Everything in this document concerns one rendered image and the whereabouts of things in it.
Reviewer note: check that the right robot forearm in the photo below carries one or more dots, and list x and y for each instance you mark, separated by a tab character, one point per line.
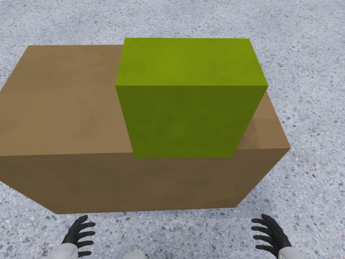
290	253

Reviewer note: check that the carton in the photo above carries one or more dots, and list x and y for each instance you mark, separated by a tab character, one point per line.
188	97

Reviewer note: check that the pedestal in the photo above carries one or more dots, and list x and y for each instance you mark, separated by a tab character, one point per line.
64	142

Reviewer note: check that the left robot hand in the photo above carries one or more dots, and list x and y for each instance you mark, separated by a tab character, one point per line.
73	234

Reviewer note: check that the right robot hand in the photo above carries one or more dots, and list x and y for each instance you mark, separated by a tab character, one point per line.
277	237

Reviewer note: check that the left robot forearm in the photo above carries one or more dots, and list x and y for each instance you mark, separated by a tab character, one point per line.
64	251

